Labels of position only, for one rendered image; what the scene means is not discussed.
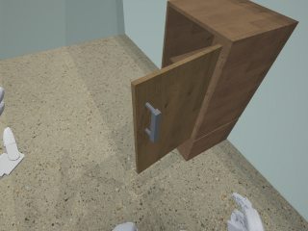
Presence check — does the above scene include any left robot hand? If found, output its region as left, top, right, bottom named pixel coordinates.
left=0, top=87, right=25, bottom=179

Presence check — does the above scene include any handle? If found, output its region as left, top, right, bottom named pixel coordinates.
left=144, top=102, right=162, bottom=143

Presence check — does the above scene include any cupboard door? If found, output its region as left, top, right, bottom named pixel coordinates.
left=131, top=44, right=222, bottom=174

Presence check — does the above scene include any right robot hand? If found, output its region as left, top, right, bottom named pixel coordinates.
left=227, top=192, right=265, bottom=231

